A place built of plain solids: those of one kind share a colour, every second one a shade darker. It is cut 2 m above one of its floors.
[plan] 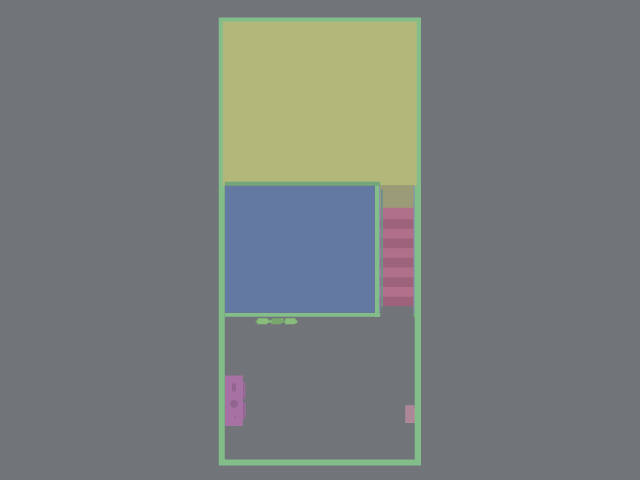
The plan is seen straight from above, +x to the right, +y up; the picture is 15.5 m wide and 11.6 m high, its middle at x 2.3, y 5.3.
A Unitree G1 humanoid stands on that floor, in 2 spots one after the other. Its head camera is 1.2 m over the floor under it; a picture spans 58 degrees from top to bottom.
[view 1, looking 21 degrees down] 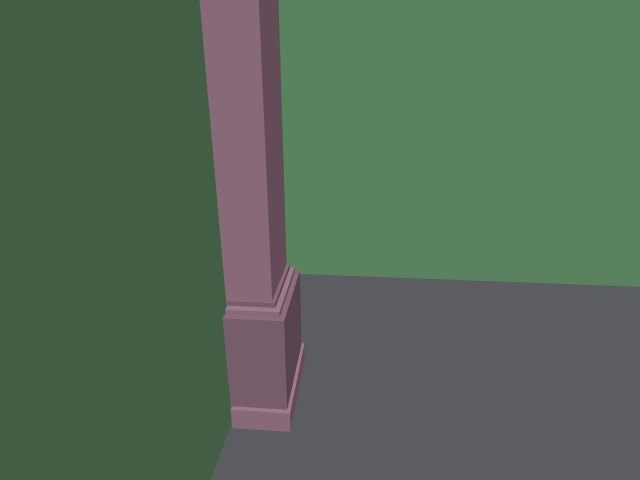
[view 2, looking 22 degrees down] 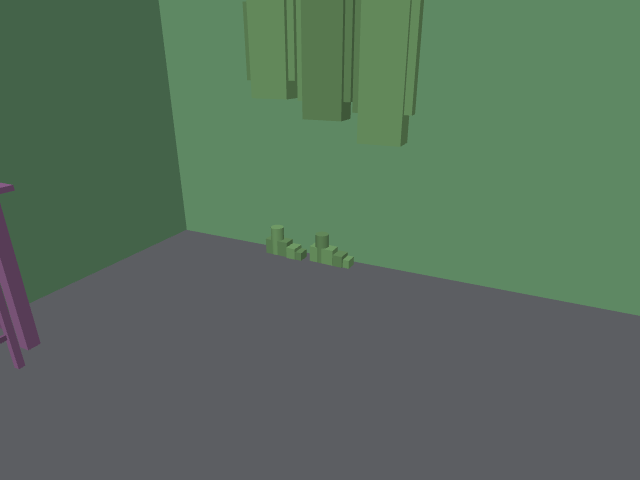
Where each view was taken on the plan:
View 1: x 4.16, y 2.50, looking -85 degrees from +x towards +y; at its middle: wall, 2.68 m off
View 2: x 2.29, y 1.00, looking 115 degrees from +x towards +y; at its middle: coat_pegs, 2.77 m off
